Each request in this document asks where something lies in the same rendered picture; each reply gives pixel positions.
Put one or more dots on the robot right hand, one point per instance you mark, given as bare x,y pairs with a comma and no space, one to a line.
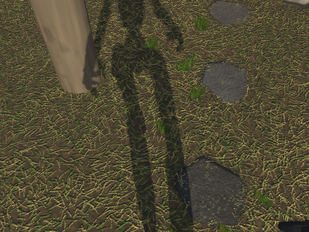
294,226

